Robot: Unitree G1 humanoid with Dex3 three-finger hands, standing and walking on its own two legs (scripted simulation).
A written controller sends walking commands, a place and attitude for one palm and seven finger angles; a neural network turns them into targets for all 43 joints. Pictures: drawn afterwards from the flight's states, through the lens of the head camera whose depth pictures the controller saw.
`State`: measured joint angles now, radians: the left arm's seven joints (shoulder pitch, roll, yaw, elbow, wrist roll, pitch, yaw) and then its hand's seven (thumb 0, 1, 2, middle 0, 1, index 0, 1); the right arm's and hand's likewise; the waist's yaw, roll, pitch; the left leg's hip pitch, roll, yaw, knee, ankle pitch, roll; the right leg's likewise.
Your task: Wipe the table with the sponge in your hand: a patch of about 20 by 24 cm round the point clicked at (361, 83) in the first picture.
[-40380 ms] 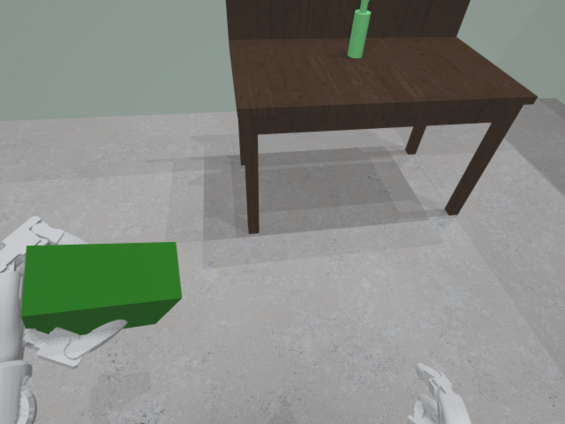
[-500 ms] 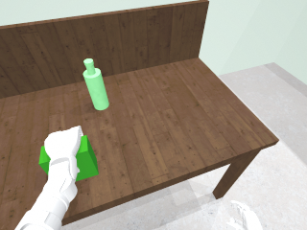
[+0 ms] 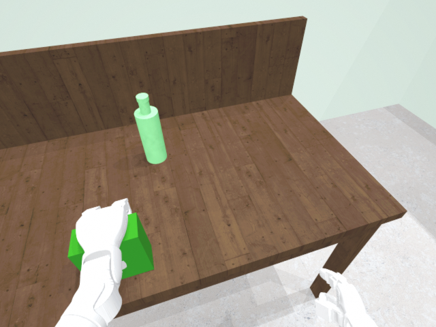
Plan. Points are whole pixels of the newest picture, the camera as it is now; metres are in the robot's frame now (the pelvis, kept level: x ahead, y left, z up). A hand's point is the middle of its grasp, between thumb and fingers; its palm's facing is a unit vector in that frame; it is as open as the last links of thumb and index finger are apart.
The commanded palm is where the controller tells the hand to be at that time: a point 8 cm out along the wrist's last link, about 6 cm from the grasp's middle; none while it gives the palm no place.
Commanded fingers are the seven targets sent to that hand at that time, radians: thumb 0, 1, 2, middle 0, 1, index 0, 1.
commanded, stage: lift the sponge slowly off the table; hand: left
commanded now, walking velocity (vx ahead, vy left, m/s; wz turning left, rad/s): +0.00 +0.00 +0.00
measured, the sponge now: (118, 256) +0.26 +0.26 -0.06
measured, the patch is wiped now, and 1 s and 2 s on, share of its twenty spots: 1.00 1.00 1.00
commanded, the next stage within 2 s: none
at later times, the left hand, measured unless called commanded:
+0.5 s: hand (117, 243) +0.26 +0.24 +0.01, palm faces -0.05 -0.13 -0.99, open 10.4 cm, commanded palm +0.23 +0.23 +0.08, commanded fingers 0.00 0.10 1.30 -1.20 -1.60 -1.20 -1.60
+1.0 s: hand (115, 236) +0.25 +0.23 +0.04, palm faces -0.02 -0.15 -0.99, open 10.4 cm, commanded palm +0.22 +0.23 +0.11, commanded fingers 0.00 0.10 1.30 -1.20 -1.60 -1.20 -1.60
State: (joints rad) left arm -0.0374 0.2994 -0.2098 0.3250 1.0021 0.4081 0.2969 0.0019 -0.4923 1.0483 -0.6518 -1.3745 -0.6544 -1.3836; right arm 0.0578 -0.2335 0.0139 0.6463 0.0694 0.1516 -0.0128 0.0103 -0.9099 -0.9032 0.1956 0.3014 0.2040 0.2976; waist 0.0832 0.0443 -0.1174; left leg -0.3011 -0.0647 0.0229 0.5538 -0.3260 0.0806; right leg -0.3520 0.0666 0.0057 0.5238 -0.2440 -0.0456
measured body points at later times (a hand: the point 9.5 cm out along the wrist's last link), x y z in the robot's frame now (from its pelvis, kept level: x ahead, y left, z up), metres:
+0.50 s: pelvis +0.00 -0.01 +0.00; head -0.01 -0.02 +0.45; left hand +0.25 +0.24 +0.06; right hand +0.22 -0.22 -0.09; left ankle -0.03 +0.06 -0.73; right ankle +0.01 -0.10 -0.73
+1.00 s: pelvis -0.01 -0.02 +0.01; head -0.03 -0.05 +0.46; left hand +0.25 +0.23 +0.10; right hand +0.24 -0.22 -0.07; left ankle -0.03 +0.06 -0.73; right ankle +0.01 -0.10 -0.73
